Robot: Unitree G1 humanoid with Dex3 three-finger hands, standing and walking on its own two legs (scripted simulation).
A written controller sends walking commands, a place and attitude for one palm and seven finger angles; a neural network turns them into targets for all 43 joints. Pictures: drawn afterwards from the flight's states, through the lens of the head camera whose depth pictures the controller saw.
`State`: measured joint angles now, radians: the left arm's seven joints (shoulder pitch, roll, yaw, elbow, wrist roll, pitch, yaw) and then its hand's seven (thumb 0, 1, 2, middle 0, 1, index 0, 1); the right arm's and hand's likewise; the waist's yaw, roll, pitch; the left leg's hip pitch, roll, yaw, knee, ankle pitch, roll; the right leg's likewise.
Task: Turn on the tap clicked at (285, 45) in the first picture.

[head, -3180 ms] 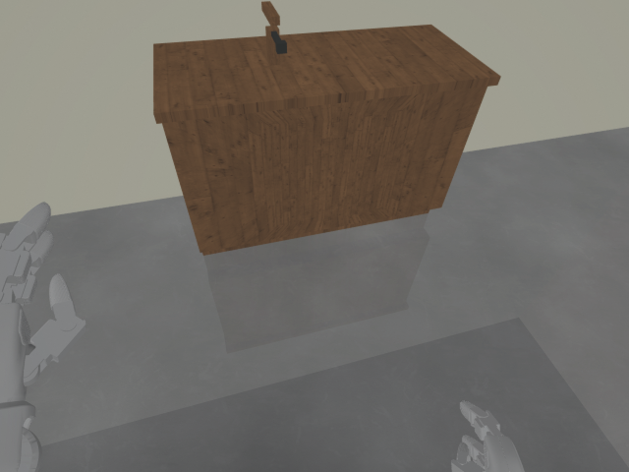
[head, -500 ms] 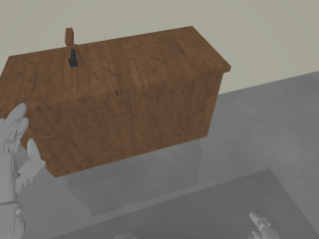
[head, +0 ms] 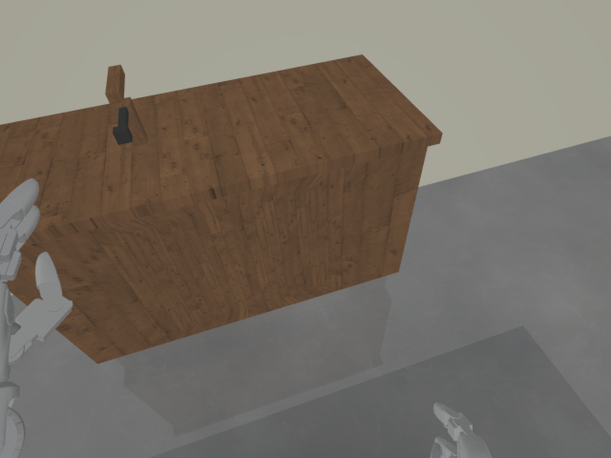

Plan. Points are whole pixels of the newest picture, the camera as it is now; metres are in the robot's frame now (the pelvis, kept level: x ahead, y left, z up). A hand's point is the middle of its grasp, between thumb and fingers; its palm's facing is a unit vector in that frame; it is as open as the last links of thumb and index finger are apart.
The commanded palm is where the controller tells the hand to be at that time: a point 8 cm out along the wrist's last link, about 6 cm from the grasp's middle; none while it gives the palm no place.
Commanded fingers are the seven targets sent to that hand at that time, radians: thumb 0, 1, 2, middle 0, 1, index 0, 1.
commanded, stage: take the last steps up to it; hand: left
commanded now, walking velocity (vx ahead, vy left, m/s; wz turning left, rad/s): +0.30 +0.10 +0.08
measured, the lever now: (122, 134) +0.69 +0.43 +0.05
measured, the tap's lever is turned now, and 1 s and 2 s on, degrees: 0 0 0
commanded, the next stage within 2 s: come to a stop and stand still in 1.26 s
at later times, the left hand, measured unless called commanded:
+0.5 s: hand (59, 228) +0.30 +0.28 +0.20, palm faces +0.48 -0.81 -0.35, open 7.4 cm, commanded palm +0.25 +0.31 +0.19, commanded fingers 0.00 0.90 0.90 -0.20 -0.30 -0.20 -0.30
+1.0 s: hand (143, 180) +0.40 +0.23 +0.18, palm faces +0.41 -0.80 -0.44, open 7.4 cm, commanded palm +0.33 +0.28 +0.19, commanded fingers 0.00 0.90 0.90 -0.20 -0.30 -0.20 -0.30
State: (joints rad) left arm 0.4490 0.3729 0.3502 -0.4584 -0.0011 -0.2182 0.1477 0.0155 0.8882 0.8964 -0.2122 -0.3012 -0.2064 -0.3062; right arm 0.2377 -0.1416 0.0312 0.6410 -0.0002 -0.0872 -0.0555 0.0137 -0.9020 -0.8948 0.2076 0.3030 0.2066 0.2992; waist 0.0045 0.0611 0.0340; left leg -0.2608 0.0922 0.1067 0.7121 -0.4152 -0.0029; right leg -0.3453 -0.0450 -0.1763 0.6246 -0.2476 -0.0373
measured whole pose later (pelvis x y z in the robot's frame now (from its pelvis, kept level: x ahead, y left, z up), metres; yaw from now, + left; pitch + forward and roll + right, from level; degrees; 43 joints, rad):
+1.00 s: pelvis +0.18 +0.00 +0.01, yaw +1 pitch -1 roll +2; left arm 0.45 0.31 0.34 -0.45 -0.01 -0.22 0.15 0.02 0.89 0.90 -0.21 -0.30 -0.21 -0.31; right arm 0.17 -0.24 -0.02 0.66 0.00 -0.05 -0.05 0.02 -0.91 -0.89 0.20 0.30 0.20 0.30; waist -0.01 0.02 0.08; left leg -0.51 0.05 0.04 1.13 -0.36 -0.03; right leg -0.27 -0.04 -0.17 0.54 -0.26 -0.07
